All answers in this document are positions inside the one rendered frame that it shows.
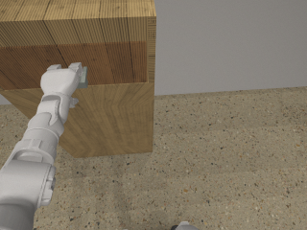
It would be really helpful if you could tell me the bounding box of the robot right shin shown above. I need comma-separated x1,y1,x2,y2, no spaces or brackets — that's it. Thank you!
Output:
178,221,189,227

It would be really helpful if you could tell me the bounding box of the drawer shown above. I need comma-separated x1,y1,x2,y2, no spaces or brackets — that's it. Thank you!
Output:
0,40,148,90

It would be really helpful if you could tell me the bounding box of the left robot forearm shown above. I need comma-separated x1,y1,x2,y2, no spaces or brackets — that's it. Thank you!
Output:
0,92,71,180

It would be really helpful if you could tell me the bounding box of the robot left hand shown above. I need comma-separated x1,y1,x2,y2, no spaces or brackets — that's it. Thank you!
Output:
40,62,83,108

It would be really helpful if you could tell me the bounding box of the cabinet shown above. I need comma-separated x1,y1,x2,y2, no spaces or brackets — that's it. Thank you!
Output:
0,0,156,158

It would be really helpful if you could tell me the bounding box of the handle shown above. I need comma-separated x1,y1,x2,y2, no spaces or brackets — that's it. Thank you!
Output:
77,66,88,89

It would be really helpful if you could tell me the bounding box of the left robot upper arm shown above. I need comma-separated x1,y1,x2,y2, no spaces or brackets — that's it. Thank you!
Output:
0,159,57,230

